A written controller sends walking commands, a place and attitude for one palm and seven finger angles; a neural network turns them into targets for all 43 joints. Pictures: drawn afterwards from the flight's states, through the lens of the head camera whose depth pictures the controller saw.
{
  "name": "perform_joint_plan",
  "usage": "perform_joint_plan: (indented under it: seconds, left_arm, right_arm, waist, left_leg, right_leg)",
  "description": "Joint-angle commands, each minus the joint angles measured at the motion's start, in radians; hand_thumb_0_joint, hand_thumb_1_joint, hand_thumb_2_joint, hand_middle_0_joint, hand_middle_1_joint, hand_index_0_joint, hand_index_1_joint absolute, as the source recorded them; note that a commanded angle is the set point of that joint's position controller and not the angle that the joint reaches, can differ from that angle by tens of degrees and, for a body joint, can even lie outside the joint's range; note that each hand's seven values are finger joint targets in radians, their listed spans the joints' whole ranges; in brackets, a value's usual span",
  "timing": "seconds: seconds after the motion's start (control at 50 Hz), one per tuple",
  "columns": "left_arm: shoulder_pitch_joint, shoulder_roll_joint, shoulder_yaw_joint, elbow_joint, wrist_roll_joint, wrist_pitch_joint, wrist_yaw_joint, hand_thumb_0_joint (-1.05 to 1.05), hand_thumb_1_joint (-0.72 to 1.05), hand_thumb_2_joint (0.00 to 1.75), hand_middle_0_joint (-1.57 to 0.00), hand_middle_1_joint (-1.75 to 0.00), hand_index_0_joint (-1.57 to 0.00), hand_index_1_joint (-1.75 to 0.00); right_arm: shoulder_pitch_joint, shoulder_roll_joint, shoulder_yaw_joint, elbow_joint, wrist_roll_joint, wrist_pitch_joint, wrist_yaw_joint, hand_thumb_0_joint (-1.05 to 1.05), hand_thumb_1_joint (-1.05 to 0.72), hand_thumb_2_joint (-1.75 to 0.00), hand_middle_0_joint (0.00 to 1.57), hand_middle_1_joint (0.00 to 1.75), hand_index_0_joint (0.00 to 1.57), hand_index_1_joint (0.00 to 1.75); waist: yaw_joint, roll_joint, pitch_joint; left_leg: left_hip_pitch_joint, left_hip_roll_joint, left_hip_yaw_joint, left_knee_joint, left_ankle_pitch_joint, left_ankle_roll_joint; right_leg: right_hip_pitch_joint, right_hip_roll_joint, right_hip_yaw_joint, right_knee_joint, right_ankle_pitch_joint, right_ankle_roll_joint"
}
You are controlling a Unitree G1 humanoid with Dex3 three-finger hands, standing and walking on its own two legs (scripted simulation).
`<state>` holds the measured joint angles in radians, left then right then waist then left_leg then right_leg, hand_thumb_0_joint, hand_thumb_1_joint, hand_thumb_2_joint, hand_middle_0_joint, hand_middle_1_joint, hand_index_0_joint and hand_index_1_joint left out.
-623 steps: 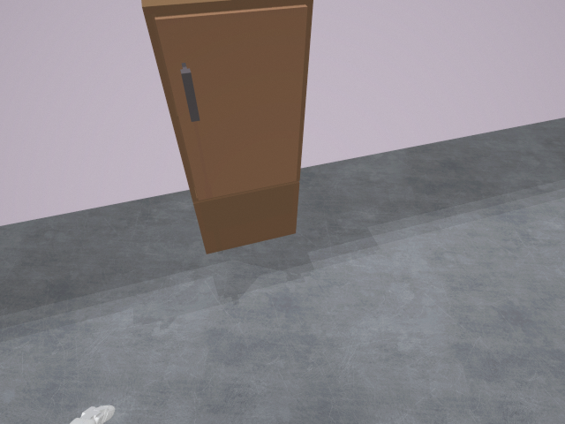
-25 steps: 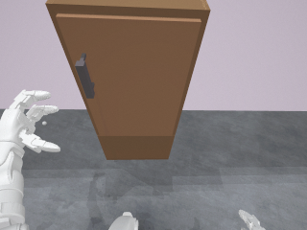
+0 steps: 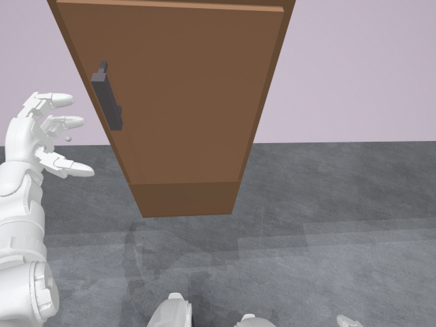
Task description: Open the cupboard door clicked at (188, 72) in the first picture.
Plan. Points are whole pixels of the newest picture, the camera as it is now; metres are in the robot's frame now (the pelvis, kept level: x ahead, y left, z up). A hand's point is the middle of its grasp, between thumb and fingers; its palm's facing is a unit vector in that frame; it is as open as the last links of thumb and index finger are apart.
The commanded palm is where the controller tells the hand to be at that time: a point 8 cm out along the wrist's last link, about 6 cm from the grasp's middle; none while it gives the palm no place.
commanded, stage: move the hooked fingers beside the handle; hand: left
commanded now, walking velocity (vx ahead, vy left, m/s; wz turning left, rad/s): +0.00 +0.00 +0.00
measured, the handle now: (110, 97) +0.54 +0.23 +0.07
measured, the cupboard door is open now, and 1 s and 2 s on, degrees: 0 0 0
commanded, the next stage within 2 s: slide the fingers in behind the handle in 1.38 s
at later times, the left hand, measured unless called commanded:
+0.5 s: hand (80, 110) +0.49 +0.27 +0.08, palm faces +0.09 -1.00 -0.01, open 14.0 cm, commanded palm +0.47 +0.31 +0.07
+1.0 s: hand (75, 108) +0.50 +0.28 +0.08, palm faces +0.10 -0.99 +0.00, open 14.0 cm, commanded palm +0.48 +0.32 +0.07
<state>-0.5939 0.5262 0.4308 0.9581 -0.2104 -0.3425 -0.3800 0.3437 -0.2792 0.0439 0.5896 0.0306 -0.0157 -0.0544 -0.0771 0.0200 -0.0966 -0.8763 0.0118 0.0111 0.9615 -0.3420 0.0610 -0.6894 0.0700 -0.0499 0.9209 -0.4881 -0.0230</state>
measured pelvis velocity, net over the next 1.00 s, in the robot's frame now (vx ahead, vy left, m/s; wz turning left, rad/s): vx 0.01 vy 0.00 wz -0.03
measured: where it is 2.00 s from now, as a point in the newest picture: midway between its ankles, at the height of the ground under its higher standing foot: outside the picture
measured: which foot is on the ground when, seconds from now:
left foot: down 0.00-1.00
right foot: down 0.00-1.00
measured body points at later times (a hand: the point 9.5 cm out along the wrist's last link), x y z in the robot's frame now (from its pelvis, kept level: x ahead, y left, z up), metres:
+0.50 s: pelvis +0.01 -0.01 -0.01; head +0.13 +0.03 +0.42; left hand +0.48 +0.32 +0.08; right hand +0.02 -0.29 -0.11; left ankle +0.07 +0.08 -0.68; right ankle -0.02 -0.11 -0.68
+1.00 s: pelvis +0.01 +0.00 -0.01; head +0.13 +0.04 +0.42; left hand +0.48 +0.34 +0.08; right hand +0.02 -0.28 -0.11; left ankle +0.07 +0.08 -0.68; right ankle -0.02 -0.11 -0.68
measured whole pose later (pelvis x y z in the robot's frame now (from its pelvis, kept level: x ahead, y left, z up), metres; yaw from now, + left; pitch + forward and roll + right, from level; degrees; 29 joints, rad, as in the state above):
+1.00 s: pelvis +0.01 +0.00 -0.01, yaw -2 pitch +21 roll -5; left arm -0.85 0.70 0.51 1.21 -0.14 -0.37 -0.40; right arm 0.39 -0.29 0.04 0.61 0.01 0.09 -0.04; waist -0.15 0.02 -0.11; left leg -1.02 0.04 0.00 1.05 -0.39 0.06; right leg -0.82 0.10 -0.06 0.97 -0.51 -0.03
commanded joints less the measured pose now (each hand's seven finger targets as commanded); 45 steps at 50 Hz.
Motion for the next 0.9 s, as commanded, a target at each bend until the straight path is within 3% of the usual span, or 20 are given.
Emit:
perform_joint_plan:
  seconds: [0.0,0.02,0.04,0.08,0.12,0.16,0.18,0.28,0.38,0.44,0.5,0.58,0.62,0.66,0.72,0.74,0.88]
  left_arm:
    - [-0.450,0.291,0.039,-0.158,-0.005,-0.098,0.001,0.00,-0.50,0.30,-0.30,-1.20,-0.30,-1.20]
    - [-0.453,0.321,0.067,-0.138,-0.004,-0.104,0.001,0.00,-0.50,0.30,-0.30,-1.20,-0.30,-1.20]
    - [-0.479,0.297,0.034,-0.123,-0.003,-0.105,-0.006,0.00,-0.50,0.30,-0.30,-1.20,-0.30,-1.20]
    - [-0.486,0.336,0.060,-0.093,0.005,-0.103,-0.010,0.00,-0.50,0.30,-0.30,-1.20,-0.30,-1.20]
    - [-0.519,0.324,0.048,-0.091,0.008,-0.106,-0.014,0.00,-0.50,0.30,-0.30,-1.20,-0.30,-1.20]
    - [-0.525,0.385,0.083,-0.053,0.015,-0.102,-0.013,0.00,-0.50,0.30,-0.30,-1.20,-0.30,-1.20]
    - [-0.527,0.384,0.078,-0.028,0.016,-0.094,-0.016,0.00,-0.50,0.30,-0.30,-1.20,-0.30,-1.20]
    - [-0.606,0.418,0.082,-0.016,0.033,-0.103,-0.012,0.00,-0.50,0.30,-0.30,-1.20,-0.30,-1.20]
    - [-0.637,0.474,0.103,0.050,0.047,-0.090,-0.019,0.00,-0.50,0.30,-0.30,-1.20,-0.30,-1.20]
    - [-0.682,0.453,0.072,0.044,0.056,-0.090,-0.024,0.00,-0.50,0.30,-0.30,-1.20,-0.30,-1.20]
    - [-0.661,0.497,0.111,0.061,0.059,-0.083,-0.017,0.00,-0.50,0.30,-0.30,-1.20,-0.30,-1.20]
    - [-0.696,0.484,0.098,0.064,0.064,-0.078,-0.014,0.00,-0.50,0.30,-0.30,-1.20,-0.30,-1.20]
    - [-0.659,0.492,0.113,0.043,0.061,-0.084,-0.016,0.00,-0.50,0.30,-0.30,-1.20,-0.30,-1.20]
    - [-0.620,0.515,0.129,0.063,0.067,-0.076,-0.017,0.00,-0.50,0.30,-0.30,-1.20,-0.30,-1.20]
    - [-0.650,0.485,0.111,0.046,0.051,-0.076,-0.025,0.00,-0.50,0.30,-0.30,-1.20,-0.30,-1.20]
    - [-0.628,0.523,0.141,0.051,0.056,-0.076,-0.024,0.00,-0.50,0.30,-0.30,-1.20,-0.30,-1.20]
    - [-0.646,0.491,0.115,0.018,0.057,-0.099,-0.017,0.00,-0.50,0.30,-0.30,-1.20,-0.30,-1.20]
  right_arm:
    - [0.084,-0.189,-0.080,-0.061,-0.001,-0.018,-0.011,0.00,-0.90,-0.90,0.20,0.30,0.20,0.30]
    - [0.095,-0.192,-0.081,-0.058,-0.003,-0.013,-0.012,0.00,-0.90,-0.90,0.20,0.30,0.20,0.30]
    - [0.090,-0.189,-0.077,-0.056,0.001,-0.011,-0.012,0.00,-0.90,-0.90,0.20,0.30,0.20,0.30]
    - [0.106,-0.196,-0.080,-0.048,-0.002,0.000,-0.014,0.00,-0.90,-0.90,0.20,0.30,0.20,0.30]
    - [0.118,-0.192,-0.081,-0.042,-0.005,0.006,-0.013,0.00,-0.90,-0.90,0.20,0.30,0.20,0.30]
    - [0.124,-0.200,-0.079,-0.035,-0.005,0.017,-0.014,0.00,-0.90,-0.90,0.20,0.30,0.20,0.30]
    - [0.127,-0.200,-0.077,-0.037,-0.002,0.022,-0.014,0.00,-0.90,-0.90,0.20,0.30,0.20,0.30]
    - [0.148,-0.203,-0.077,-0.027,-0.007,0.035,-0.013,0.00,-0.90,-0.90,0.20,0.30,0.20,0.30]
    - [0.173,-0.211,-0.074,-0.020,-0.008,0.053,-0.015,0.00,-0.90,-0.90,0.20,0.30,0.20,0.30]
    - [0.182,-0.210,-0.073,-0.015,-0.011,0.060,-0.013,0.00,-0.90,-0.90,0.20,0.30,0.20,0.30]
    - [0.200,-0.218,-0.076,-0.015,-0.016,0.067,-0.011,0.00,-0.90,-0.90,0.20,0.30,0.20,0.30]
    - [0.211,-0.213,-0.074,-0.012,-0.018,0.075,-0.005,0.00,-0.90,-0.90,0.20,0.30,0.20,0.30]
    - [0.217,-0.214,-0.078,-0.017,-0.021,0.079,-0.003,0.00,-0.90,-0.90,0.20,0.30,0.20,0.30]
    - [0.215,-0.217,-0.079,-0.019,-0.018,0.084,-0.003,0.00,-0.90,-0.90,0.20,0.30,0.20,0.30]
    - [0.214,-0.213,-0.077,-0.022,-0.017,0.088,0.000,0.00,-0.90,-0.90,0.20,0.30,0.20,0.30]
    - [0.212,-0.219,-0.082,-0.022,-0.017,0.086,-0.002,0.00,-0.90,-0.90,0.20,0.30,0.20,0.30]
    - [0.205,-0.213,-0.079,-0.021,-0.017,0.089,0.002,0.00,-0.90,-0.90,0.20,0.30,0.20,0.30]
  waist:
    - [-0.023,0.110,-0.359]
    - [-0.016,0.094,-0.366]
    - [-0.027,0.117,-0.368]
    - [-0.022,0.123,-0.384]
    - [-0.028,0.137,-0.410]
    - [-0.025,0.130,-0.405]
    - [-0.035,0.105,-0.388]
    - [-0.046,0.160,-0.421]
    - [-0.061,0.134,-0.417]
    - [-0.071,0.190,-0.439]
    - [-0.066,0.154,-0.464]
    - [-0.074,0.170,-0.476]
    - [-0.061,0.178,-0.499]
    - [-0.056,0.167,-0.479]
    - [-0.071,0.150,-0.461]
    - [-0.057,0.157,-0.472]
    - [-0.066,0.206,-0.459]
  left_leg:
    - [0.500,0.031,-0.131,-0.105,0.136,-0.026]
    - [0.485,0.030,-0.130,-0.097,0.145,-0.025]
    - [0.486,0.029,-0.121,-0.091,0.149,-0.023]
    - [0.484,0.029,-0.123,-0.085,0.167,-0.024]
    - [0.502,0.029,-0.124,-0.070,0.203,-0.023]
    - [0.472,0.031,-0.118,-0.064,0.197,-0.022]
    - [0.444,0.029,-0.115,-0.062,0.187,-0.018]
    - [0.457,0.033,-0.114,-0.039,0.212,-0.018]
    - [0.404,0.034,-0.106,-0.016,0.232,-0.014]
    - [0.453,0.039,-0.114,-0.011,0.254,-0.018]
    - [0.443,0.040,-0.116,-0.005,0.283,-0.016]
    - [0.449,0.040,-0.115,0.005,0.292,-0.015]
    - [0.466,0.039,-0.111,0.009,0.336,-0.015]
    - [0.442,0.040,-0.108,0.003,0.327,-0.017]
    - [0.434,0.037,-0.105,0.004,0.311,-0.011]
    - [0.427,0.038,-0.104,0.003,0.313,-0.014]
    - [0.482,0.044,-0.117,-0.004,0.308,-0.023]
  right_leg:
    - [-0.163,0.001,0.021,-0.123,0.151,-0.009]
    - [-0.151,0.003,0.021,-0.115,0.157,-0.013]
    - [-0.160,0.002,0.026,-0.117,0.163,-0.008]
    - [-0.161,0.001,0.026,-0.112,0.172,-0.009]
    - [-0.168,0.004,0.024,-0.102,0.195,-0.011]
    - [-0.160,0.004,0.029,-0.103,0.197,-0.008]
    - [-0.156,0.006,0.031,-0.105,0.197,-0.005]
    - [-0.185,0.008,0.035,-0.093,0.208,-0.005]
    - [-0.177,0.011,0.040,-0.083,0.239,0.000]
    - [-0.220,0.012,0.035,-0.079,0.236,-0.003]
    - [-0.197,0.016,0.032,-0.074,0.257,-0.003]
    - [-0.213,0.018,0.031,-0.072,0.261,0.001]
    - [-0.187,0.021,0.032,-0.069,0.302,-0.005]
    - [-0.181,0.022,0.031,-0.072,0.301,-0.003]
    - [-0.178,0.025,0.032,-0.078,0.299,-0.002]
    - [-0.167,0.024,0.032,-0.074,0.302,-0.002]
    - [-0.223,0.027,0.023,-0.077,0.262,-0.007]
